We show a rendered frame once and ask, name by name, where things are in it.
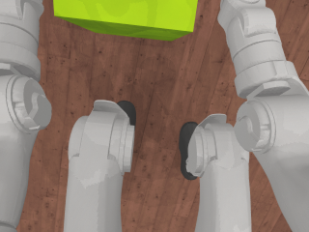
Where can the robot right forearm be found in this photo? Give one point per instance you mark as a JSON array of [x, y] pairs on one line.
[[256, 51]]

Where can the carton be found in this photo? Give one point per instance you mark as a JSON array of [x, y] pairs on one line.
[[164, 20]]

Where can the robot right upper arm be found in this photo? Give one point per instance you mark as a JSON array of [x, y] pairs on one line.
[[276, 130]]

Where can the robot foot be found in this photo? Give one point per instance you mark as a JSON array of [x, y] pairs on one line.
[[130, 111], [185, 134]]

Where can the robot right foot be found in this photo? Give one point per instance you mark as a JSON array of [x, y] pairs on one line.
[[185, 134]]

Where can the robot left foot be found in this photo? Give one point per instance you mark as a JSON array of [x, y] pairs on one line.
[[130, 111]]

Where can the robot left upper arm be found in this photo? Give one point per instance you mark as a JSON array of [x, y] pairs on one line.
[[24, 111]]

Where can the robot left forearm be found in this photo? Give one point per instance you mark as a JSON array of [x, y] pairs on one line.
[[19, 37]]

